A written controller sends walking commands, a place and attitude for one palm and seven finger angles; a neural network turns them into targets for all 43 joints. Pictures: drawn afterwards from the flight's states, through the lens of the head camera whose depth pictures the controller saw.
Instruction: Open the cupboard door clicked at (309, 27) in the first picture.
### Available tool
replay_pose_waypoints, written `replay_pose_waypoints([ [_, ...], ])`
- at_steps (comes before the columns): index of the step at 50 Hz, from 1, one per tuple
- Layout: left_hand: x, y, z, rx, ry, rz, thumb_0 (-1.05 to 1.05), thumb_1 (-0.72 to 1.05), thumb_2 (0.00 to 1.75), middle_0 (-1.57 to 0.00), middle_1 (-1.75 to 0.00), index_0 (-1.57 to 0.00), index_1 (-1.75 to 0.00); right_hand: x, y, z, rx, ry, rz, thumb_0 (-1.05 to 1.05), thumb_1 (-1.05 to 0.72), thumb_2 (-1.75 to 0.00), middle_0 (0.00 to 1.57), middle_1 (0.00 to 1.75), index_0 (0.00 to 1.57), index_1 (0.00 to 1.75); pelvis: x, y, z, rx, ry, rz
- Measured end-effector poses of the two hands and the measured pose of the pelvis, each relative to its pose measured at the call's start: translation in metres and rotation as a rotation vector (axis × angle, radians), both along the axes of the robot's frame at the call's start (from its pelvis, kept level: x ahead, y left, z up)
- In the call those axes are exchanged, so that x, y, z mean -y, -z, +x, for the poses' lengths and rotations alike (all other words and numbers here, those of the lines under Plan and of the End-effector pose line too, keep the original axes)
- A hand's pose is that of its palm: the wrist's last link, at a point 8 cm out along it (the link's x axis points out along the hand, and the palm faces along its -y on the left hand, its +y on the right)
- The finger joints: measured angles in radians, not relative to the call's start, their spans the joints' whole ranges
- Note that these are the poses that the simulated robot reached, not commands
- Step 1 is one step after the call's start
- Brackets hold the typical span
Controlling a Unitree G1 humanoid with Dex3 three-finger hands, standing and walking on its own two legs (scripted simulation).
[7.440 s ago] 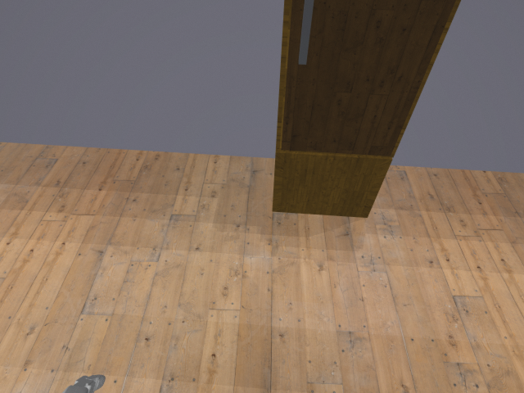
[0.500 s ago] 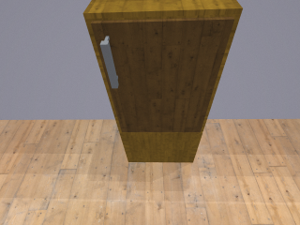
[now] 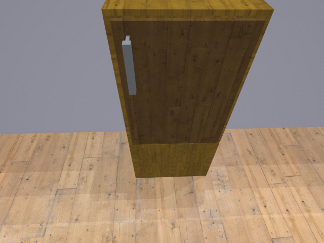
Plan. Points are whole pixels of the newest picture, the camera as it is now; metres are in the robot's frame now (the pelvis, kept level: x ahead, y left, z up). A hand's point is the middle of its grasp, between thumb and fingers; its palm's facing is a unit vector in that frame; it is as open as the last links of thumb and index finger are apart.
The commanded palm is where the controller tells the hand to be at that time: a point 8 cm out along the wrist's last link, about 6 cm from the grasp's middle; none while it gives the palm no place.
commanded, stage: raise the hand with hooked fingers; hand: left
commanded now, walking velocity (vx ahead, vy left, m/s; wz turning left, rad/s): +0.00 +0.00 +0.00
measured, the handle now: (130, 66) +0.58 +0.14 +0.13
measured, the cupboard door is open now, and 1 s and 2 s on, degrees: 0 0 0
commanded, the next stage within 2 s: none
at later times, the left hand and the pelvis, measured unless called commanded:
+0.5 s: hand (79, 235) +0.14 +0.20 -0.02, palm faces +0.16 -0.99 -0.04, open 8.5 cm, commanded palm +0.12 +0.25 -0.01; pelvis -0.05 -0.07 -0.07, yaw +4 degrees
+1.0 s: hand (66, 204) +0.19 +0.22 +0.04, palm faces +0.12 -0.99 -0.06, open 11.5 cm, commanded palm +0.15 +0.27 +0.05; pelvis -0.04 -0.05 -0.03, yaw +4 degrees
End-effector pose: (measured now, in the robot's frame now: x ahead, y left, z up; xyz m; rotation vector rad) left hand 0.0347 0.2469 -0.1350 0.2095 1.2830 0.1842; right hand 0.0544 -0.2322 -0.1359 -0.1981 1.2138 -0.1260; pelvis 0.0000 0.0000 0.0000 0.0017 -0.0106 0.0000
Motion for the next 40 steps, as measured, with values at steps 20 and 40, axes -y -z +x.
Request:
replay_pose_waypoints([
  [20,0.006,-0.146,0.117,1.264,0.113,-0.025,0.01,0.74,0.82,-0.21,-0.41,-0.21,-0.4,0.069,-0.024,0.074,0.542,-0.088,-0.041,0.01,-0.9,-0.9,0.21,0.3,0.21,0.3,0.052,0.04,-0.032,-0.196,-0.049,0.016],
  [40,-0.009,-0.163,0.115,1.243,0.123,-0.1,0.01,0.28,0.63,-0.25,-0.7,-0.25,-0.7,0.059,-0.02,0.074,0.576,-0.165,-0.009,0.01,-0.9,-0.9,0.21,0.3,0.21,0.3,0.074,0.047,-0.048,-0.161,-0.082,-0.028],
])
